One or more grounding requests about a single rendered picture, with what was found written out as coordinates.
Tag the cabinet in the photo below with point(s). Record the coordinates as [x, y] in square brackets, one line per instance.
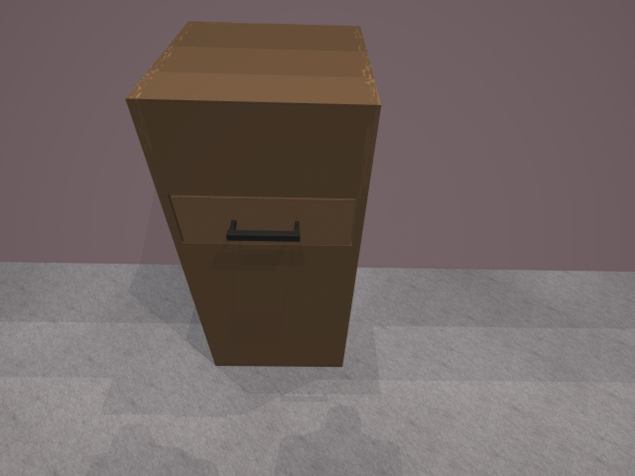
[276, 110]

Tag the drawer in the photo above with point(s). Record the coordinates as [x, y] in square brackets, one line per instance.
[206, 218]

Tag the handle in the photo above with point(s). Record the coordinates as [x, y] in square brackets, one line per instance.
[261, 235]

